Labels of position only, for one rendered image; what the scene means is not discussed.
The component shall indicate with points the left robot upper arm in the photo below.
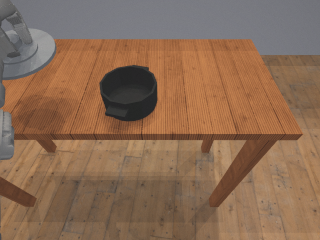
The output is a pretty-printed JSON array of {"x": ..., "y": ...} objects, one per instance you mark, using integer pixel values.
[{"x": 7, "y": 146}]

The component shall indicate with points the lid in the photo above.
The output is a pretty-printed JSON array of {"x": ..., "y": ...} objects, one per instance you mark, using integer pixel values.
[{"x": 33, "y": 57}]

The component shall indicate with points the pot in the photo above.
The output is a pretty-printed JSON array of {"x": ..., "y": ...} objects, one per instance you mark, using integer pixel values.
[{"x": 129, "y": 93}]

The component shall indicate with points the knob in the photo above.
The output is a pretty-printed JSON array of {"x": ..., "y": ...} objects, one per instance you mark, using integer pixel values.
[{"x": 15, "y": 39}]

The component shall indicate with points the left robot hand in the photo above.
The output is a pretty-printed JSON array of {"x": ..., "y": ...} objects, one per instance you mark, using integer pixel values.
[{"x": 9, "y": 12}]

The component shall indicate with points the table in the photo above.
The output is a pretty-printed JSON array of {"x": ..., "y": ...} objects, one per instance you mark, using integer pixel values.
[{"x": 207, "y": 89}]

